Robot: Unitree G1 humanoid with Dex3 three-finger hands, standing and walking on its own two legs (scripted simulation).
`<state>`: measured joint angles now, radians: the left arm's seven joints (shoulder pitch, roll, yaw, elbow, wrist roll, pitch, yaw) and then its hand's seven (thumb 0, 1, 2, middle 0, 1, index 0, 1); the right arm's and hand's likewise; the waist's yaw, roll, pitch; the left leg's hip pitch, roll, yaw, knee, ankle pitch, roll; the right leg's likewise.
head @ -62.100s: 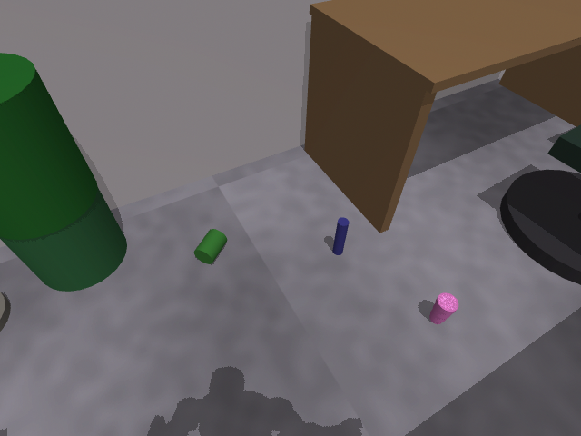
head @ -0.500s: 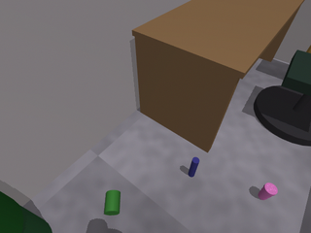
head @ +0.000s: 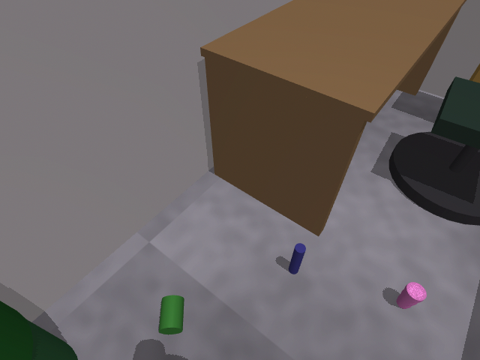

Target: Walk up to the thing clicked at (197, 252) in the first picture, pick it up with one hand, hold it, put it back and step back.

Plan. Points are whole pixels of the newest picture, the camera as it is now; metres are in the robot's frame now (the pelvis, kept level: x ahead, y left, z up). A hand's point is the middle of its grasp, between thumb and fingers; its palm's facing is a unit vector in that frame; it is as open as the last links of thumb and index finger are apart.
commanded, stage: stand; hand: left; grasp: from above
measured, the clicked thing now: (171, 314) +0.43 +0.27 -0.74
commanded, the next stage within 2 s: step back in 0.24 s
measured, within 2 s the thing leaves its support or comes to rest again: neither
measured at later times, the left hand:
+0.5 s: hand out of the picture +0.08 +0.29 -0.18, palm faces -0.01 -0.93 -0.38, open 7.4 cm
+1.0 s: hand out of the picture -0.06 +0.27 -0.16, palm faces -0.07 -0.92 -0.39, open 7.4 cm
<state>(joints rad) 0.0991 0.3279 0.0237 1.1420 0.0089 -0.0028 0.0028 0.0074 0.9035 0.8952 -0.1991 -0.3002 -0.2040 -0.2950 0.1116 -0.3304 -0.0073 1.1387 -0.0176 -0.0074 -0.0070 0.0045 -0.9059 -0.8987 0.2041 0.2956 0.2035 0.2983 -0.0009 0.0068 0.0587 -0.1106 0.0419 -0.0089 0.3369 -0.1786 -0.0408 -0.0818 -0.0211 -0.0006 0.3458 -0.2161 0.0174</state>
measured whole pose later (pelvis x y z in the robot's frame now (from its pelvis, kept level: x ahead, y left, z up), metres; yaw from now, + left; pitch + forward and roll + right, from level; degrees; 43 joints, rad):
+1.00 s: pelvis -0.16 +0.01 -0.02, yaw -4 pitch -3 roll +1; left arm 0.19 0.34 0.07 0.88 0.03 0.05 0.00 0.01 0.90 0.89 -0.20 -0.30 -0.21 -0.30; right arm 0.12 -0.39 -0.05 0.89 0.00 0.06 -0.02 0.00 -0.90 -0.90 0.21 0.30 0.20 0.30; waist 0.01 0.03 0.17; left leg -0.52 -0.10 -0.13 1.09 -0.45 0.00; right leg -0.26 0.02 0.05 0.65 -0.34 -0.02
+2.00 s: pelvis -0.49 +0.02 -0.03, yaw +1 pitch -4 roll +0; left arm 0.10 0.40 0.07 0.81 0.02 0.07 0.03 0.01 0.90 0.90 -0.20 -0.30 -0.21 -0.30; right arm 0.19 -0.37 -0.04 0.89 -0.04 0.05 0.01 0.01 -0.91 -0.90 0.21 0.30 0.20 0.30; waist -0.01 -0.03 0.21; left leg -0.27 -0.04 -0.03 0.69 -0.36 0.03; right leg -0.48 0.01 0.07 0.94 -0.49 0.00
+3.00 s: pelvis -0.65 +0.00 -0.02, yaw +1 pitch -3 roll +0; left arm 0.20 0.35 0.05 0.99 0.03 -0.04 -0.02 0.01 0.90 0.89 -0.20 -0.30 -0.21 -0.30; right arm 0.22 -0.38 -0.05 1.00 -0.03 0.00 0.01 0.01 -0.91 -0.90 0.20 0.30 0.20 0.30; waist 0.03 0.03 0.06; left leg -0.32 0.00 -0.05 0.76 -0.46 0.01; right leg -0.25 0.00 -0.03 0.57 -0.28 -0.02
